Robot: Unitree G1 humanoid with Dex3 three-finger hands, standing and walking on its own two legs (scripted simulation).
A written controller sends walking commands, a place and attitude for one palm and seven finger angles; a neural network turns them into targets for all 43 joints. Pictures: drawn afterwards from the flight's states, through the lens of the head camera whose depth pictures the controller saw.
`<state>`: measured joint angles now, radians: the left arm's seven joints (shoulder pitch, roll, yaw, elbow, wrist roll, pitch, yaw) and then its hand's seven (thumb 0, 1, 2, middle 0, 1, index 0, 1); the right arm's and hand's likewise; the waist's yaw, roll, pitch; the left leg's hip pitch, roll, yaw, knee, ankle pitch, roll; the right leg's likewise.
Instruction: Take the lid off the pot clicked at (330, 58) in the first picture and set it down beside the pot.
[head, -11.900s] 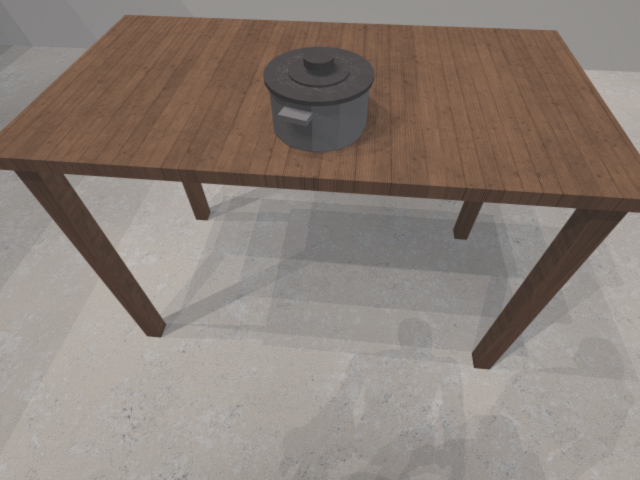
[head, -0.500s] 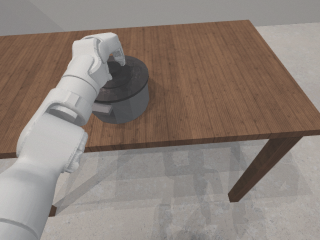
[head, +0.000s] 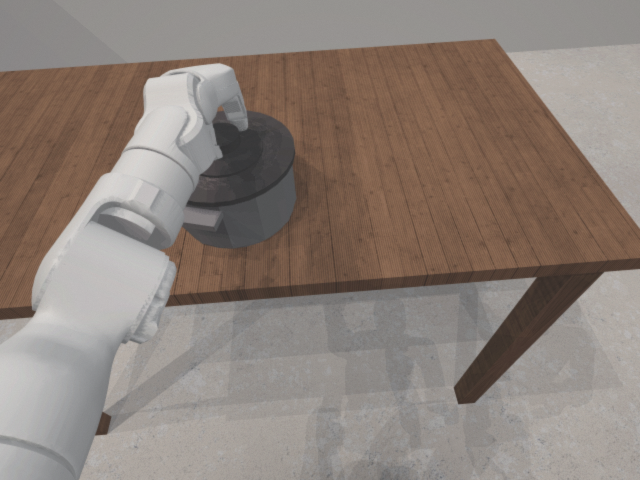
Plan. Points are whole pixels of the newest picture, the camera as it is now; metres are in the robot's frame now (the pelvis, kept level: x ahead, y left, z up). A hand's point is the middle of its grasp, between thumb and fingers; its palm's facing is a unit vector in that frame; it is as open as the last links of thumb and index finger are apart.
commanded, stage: lower the open fingers around the knob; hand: left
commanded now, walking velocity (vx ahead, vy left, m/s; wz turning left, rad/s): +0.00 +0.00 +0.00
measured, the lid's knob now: (220, 138) +0.52 +0.11 +0.15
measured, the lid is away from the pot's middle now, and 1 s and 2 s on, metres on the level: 0.00 0.00 0.00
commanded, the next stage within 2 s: close the fingers and squeeze the knob in 0.22 s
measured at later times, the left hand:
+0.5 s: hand (212, 140) +0.48 +0.11 +0.18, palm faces -0.37 -0.06 -0.93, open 10.2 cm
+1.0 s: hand (212, 138) +0.49 +0.11 +0.18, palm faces -0.36 -0.09 -0.93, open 8.4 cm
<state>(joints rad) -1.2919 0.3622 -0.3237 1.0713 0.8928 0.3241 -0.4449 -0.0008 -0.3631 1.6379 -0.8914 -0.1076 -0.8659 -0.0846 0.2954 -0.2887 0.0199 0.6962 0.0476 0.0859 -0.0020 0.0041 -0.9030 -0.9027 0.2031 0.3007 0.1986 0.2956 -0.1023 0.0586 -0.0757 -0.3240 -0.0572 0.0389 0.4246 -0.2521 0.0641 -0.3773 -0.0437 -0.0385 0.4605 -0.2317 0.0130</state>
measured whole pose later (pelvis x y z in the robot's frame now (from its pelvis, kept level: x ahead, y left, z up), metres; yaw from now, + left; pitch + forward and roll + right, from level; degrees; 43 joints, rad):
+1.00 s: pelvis +0.01 +0.00 +0.00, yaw +0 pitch +8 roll +0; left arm -1.25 0.36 -0.30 1.03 0.89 0.31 -0.44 0.00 0.10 0.97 -0.51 -0.93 -0.59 -0.95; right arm 0.28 -0.29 0.02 0.69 0.05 0.08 0.00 0.00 -0.90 -0.90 0.20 0.30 0.20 0.30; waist -0.10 0.06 -0.07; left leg -0.30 -0.06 0.04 0.41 -0.25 0.06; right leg -0.36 -0.04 -0.04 0.44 -0.23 0.01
